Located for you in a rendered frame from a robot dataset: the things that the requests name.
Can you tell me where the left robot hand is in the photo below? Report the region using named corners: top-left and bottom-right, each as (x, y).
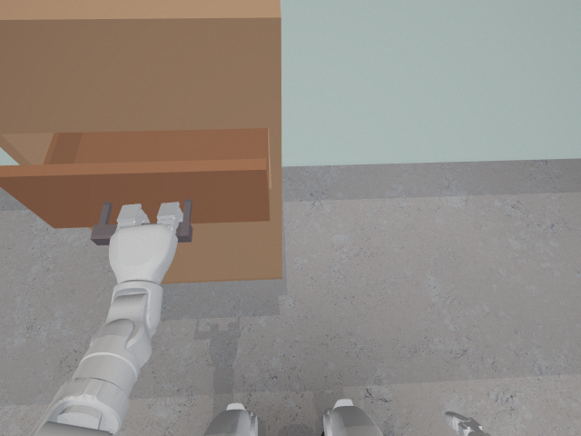
top-left (109, 202), bottom-right (183, 285)

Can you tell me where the robot thigh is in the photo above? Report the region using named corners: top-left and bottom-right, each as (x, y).
top-left (323, 406), bottom-right (383, 436)
top-left (202, 410), bottom-right (258, 436)

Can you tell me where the right robot hand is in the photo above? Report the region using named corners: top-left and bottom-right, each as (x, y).
top-left (445, 411), bottom-right (492, 436)

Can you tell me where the drawer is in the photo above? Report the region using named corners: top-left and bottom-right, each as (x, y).
top-left (0, 128), bottom-right (270, 229)

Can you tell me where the right robot thigh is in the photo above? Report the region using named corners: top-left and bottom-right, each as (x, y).
top-left (323, 406), bottom-right (383, 436)

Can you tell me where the handle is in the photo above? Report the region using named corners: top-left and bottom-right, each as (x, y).
top-left (91, 199), bottom-right (192, 245)

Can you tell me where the cabinet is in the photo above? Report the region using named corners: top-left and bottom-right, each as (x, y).
top-left (0, 0), bottom-right (282, 284)

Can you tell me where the left robot forearm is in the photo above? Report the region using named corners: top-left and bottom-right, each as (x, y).
top-left (28, 280), bottom-right (163, 436)

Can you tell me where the left robot thigh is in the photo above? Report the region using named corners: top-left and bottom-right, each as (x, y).
top-left (202, 410), bottom-right (258, 436)

